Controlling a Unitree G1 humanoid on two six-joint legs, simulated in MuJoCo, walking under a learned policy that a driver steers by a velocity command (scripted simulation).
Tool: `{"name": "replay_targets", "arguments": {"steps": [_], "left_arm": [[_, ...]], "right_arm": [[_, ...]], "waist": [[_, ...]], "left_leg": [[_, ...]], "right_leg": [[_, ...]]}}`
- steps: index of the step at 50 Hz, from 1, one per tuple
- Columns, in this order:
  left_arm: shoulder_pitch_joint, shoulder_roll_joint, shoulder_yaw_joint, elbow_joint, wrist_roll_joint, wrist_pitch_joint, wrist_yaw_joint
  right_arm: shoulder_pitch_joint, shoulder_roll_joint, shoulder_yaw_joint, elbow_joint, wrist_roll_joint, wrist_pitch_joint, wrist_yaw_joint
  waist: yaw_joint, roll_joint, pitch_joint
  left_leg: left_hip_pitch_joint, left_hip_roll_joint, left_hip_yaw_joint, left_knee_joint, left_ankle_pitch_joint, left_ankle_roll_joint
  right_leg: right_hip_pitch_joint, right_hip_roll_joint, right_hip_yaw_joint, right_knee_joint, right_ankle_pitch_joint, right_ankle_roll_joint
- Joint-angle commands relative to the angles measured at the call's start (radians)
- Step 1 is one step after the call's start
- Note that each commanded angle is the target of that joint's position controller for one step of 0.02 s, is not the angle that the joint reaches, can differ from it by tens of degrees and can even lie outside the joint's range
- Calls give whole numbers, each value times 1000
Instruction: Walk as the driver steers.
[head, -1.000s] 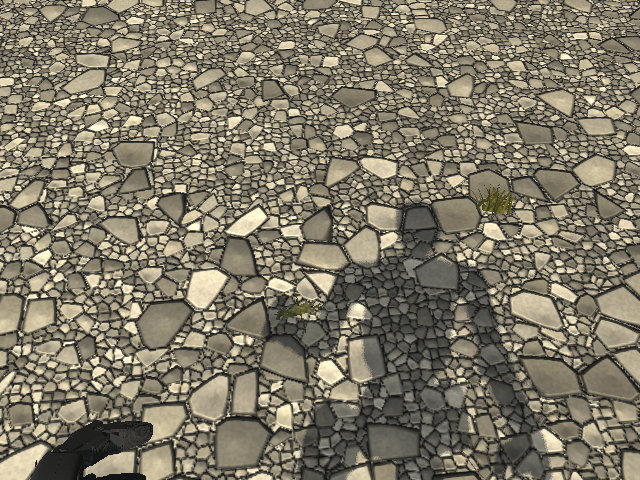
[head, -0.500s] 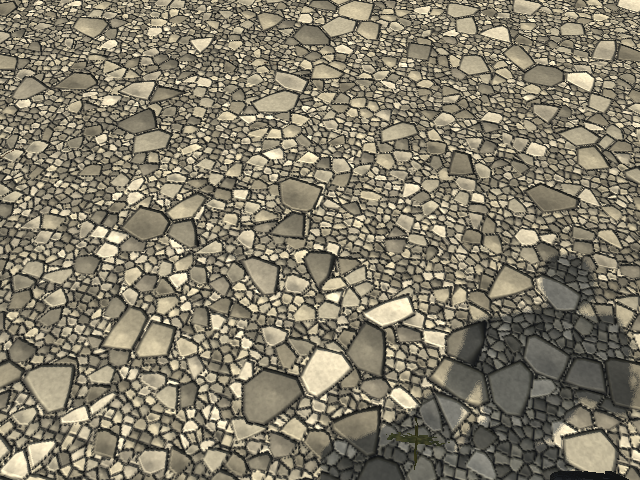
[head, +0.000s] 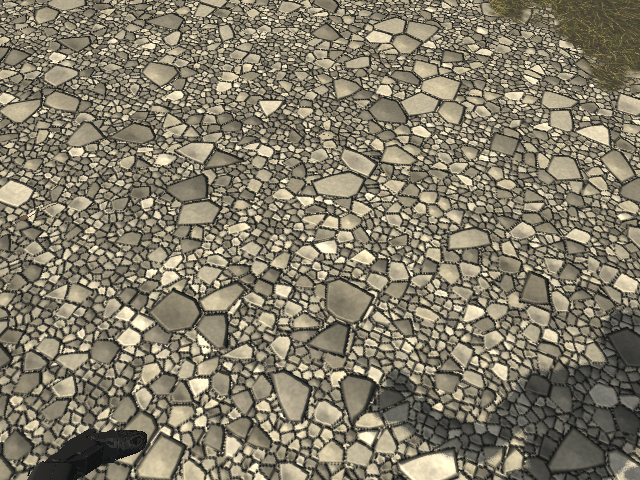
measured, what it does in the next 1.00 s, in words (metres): walks ahead, turning left: left foot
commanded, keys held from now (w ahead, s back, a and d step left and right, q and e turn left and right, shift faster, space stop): w+q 0.42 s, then w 0.58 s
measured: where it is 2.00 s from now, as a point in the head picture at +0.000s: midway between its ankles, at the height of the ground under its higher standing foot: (174, 255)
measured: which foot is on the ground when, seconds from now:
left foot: down 0.00-0.02, up 0.04-0.50, down 0.52-1.00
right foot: down 0.00-0.52, up 0.54-1.00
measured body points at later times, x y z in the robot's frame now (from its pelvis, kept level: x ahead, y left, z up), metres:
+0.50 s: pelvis +0.26 +0.03 +0.00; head +0.29 +0.05 +0.45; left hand +0.18 +0.32 -0.13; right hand +0.55 -0.12 -0.07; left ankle +0.36 +0.18 -0.71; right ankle +0.13 -0.13 -0.73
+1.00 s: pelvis +0.52 +0.13 +0.01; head +0.55 +0.15 +0.46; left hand +0.63 +0.42 -0.09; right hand +0.65 -0.13 -0.10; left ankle +0.37 +0.17 -0.73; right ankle +0.74 +0.06 -0.70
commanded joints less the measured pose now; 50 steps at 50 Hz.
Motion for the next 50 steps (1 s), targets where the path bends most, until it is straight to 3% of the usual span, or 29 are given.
{"name": "replay_targets", "arguments": {"steps": [1,2,3,4,5,6,8,10,13,18,22,24,25,26,27,28,29,30,31,32,33,35,38,44,47,50], "left_arm": [[285,230,84,-23,19,-25,18],[347,291,99,16,26,-11,9],[316,185,76,-6,4,-6,6],[279,133,62,-14,0,3,13],[232,120,53,-19,10,10,15],[206,101,47,-11,14,15,18],[191,84,43,1,16,9,23],[199,100,49,21,8,1,24],[210,135,61,46,10,2,27],[231,165,66,76,3,20,33],[278,202,76,106,-20,41,32],[283,232,83,114,-31,51,34],[275,242,84,117,-34,58,36],[276,219,73,118,-31,59,39],[294,147,43,95,6,52,38],[396,47,7,59,13,27,23],[279,157,32,64,-29,7,14],[196,173,37,30,-53,-2,10],[178,155,31,33,-38,-6,18],[179,153,35,42,-17,-3,22],[212,151,37,54,-14,8,21],[248,120,33,71,-9,31,20],[175,95,28,52,4,48,25],[-13,53,9,6,-5,28,2],[-82,61,7,-22,-9,20,-15],[-83,79,12,-38,-7,13,-31]], "right_arm": [[-38,-30,6,-90,-22,-12,-1],[102,3,17,-121,15,-21,0],[78,-112,-3,-87,24,-18,-4],[-33,-156,-17,-101,14,-12,-3],[-83,-144,-17,-111,3,-7,-4],[-115,-130,-19,-123,-5,-7,0],[-97,-93,-17,-126,10,1,11],[-116,-62,-9,-138,8,11,13],[-167,-46,-2,-156,0,13,17],[-305,-19,12,-180,1,-3,47],[-378,-26,10,-217,5,-4,70],[-330,-57,-8,-218,-3,-2,70],[-227,-90,-28,-194,-7,0,67],[-61,-136,-57,-144,-4,4,54],[89,-217,-80,-111,-4,14,32],[38,-293,-75,-125,-5,3,33],[52,-196,-51,-133,-7,-11,42],[10,-167,-39,-118,-13,-23,46],[-50,-142,-30,-114,-9,-29,46],[-103,-113,-21,-115,-16,-33,47],[-133,-87,-11,-120,-25,-38,46],[-143,-87,-11,-108,-23,-53,43],[-117,-107,-15,-72,-22,-63,31],[-39,-130,-16,-9,-14,-52,14],[10,-140,-20,29,-9,-43,13],[22,-151,-26,55,-4,-27,5]], "waist": [[187,35,-257],[111,-336,-349],[141,-194,-259],[167,-104,-141],[150,-35,-78],[134,-32,-28],[104,-80,-10],[100,-70,6],[105,-39,15],[155,-27,52],[162,-30,79],[109,-59,31],[40,-60,-30],[-47,-34,-115],[-90,112,-223],[39,309,-357],[-44,162,-371],[-36,151,-214],[5,85,-134],[41,83,-86],[75,96,-77],[100,97,-74],[91,77,-14],[17,87,45],[-7,88,72],[13,105,63]], "left_leg": [[-236,103,-60,375,232,43],[-589,-6,40,676,-178,-13],[-701,76,12,797,-126,-29],[-727,107,43,820,-31,-36],[-691,141,70,799,39,-41],[-672,168,70,755,85,-43],[-607,203,88,707,123,-44],[-625,215,104,662,143,-52],[-672,225,111,552,237,-68],[-609,205,193,274,449,-52],[-563,173,246,151,374,-5],[-440,109,288,120,268,39],[-296,69,307,79,266,69],[-39,35,307,23,346,102],[278,212,55,51,405,155],[484,450,-505,-93,196,329],[459,463,-536,-180,129,309],[340,430,-373,-191,211,270],[197,386,-251,-195,319,237],[81,349,-163,-211,419,219],[10,323,-112,-241,469,211],[-51,313,-62,-295,517,224],[-78,297,18,-342,561,220],[-39,263,113,-358,473,162],[55,305,96,-321,477,162],[158,349,75,-252,586,140]], "right_leg": [[564,-226,200,-2,-80,-119],[826,-422,693,-124,-342,-273],[778,-415,713,-168,-549,-247],[664,-374,542,-174,-511,-205],[545,-332,417,-186,-373,-186],[461,-296,328,-206,-268,-184],[381,-255,201,-253,-169,-180],[364,-261,124,-286,-90,-198],[396,-275,30,-307,25,-212],[432,-243,-145,-306,96,-168],[522,-282,-195,-266,222,-148],[558,-291,-221,-147,549,-137],[549,-277,-245,-7,674,-123],[447,-244,-273,188,660,-96],[178,-194,-276,509,208,-55],[-159,-8,-139,819,-572,-9],[-242,-33,12,903,-543,-15],[-306,-68,-4,887,-460,-28],[-275,-113,-7,814,-373,-34],[-223,-139,-9,750,-320,-29],[-160,-158,1,723,-280,-26],[-118,-161,-8,671,-239,-6],[-184,-159,-14,540,-117,27],[-161,-104,-49,180,175,24],[-191,-83,-49,97,146,-1],[-184,-65,-49,44,32,-45]]}}
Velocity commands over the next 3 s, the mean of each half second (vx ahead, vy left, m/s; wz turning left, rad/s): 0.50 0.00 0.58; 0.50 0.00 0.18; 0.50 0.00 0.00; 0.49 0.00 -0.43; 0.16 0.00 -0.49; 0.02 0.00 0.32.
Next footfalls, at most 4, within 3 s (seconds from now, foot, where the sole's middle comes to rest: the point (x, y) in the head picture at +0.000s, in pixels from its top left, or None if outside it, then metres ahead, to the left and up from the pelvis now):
0.52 left None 0.40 0.19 -0.76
1.08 right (258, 348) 0.78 0.09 -0.76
1.58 left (120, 292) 0.95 0.42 -0.76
2.10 right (210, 197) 1.26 0.22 -0.76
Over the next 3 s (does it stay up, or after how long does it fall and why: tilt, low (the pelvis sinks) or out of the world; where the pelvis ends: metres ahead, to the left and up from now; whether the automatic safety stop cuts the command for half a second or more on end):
stays up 1.23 0.35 0.01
